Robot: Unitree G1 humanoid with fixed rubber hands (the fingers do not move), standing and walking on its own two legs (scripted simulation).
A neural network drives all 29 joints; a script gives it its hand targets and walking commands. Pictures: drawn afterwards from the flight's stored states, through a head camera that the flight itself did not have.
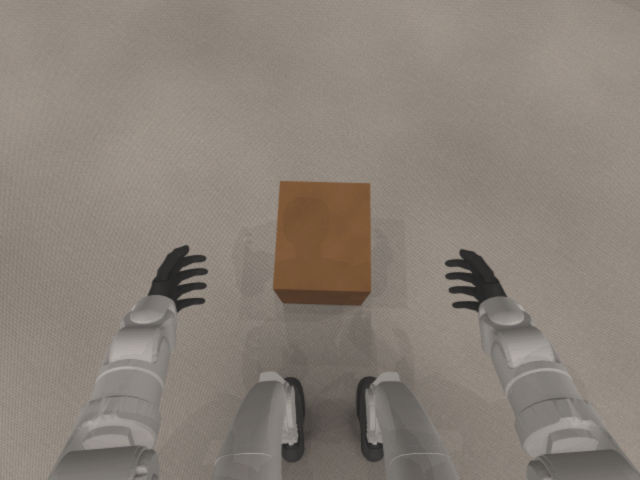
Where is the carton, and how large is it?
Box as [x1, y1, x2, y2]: [273, 181, 370, 305]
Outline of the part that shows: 280,181 273,289 282,302 360,305 370,292 369,183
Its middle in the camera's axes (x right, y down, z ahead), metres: +0.01 +0.01 +1.03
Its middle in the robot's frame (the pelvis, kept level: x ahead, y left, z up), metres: +0.53 +0.01 -0.59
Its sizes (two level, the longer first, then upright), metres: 0.273 0.226 0.240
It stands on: the floor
